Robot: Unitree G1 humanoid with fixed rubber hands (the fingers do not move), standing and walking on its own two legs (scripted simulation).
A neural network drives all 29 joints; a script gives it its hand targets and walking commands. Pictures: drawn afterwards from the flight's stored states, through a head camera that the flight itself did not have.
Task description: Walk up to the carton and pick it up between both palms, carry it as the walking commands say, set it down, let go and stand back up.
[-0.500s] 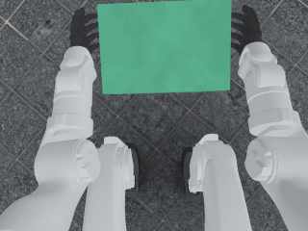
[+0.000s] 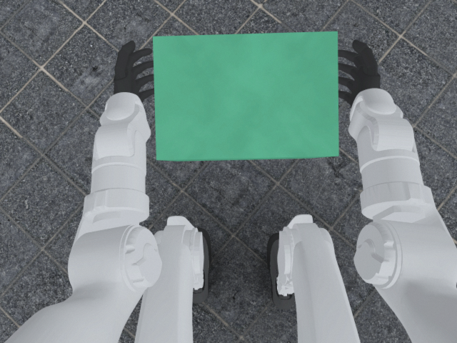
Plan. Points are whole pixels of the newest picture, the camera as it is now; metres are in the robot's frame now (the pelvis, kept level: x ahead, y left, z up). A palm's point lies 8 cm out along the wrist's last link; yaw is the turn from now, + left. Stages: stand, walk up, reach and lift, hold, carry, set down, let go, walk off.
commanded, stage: reach and lift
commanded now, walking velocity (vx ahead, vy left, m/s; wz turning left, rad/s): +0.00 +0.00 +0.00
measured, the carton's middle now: (243, 107) +0.51 -0.01 -0.16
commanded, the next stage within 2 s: none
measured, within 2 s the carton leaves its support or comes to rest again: neither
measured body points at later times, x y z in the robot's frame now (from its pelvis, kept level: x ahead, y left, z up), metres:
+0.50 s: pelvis +0.01 +0.00 +0.06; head +0.27 +0.00 +0.44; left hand +0.51 +0.17 +0.00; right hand +0.50 -0.20 -0.01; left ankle +0.12 +0.12 -0.44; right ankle +0.10 -0.12 -0.44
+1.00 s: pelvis +0.03 +0.00 +0.14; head +0.25 +0.00 +0.53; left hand +0.49 +0.18 +0.08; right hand +0.48 -0.20 +0.07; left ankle +0.12 +0.12 -0.44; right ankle +0.10 -0.12 -0.44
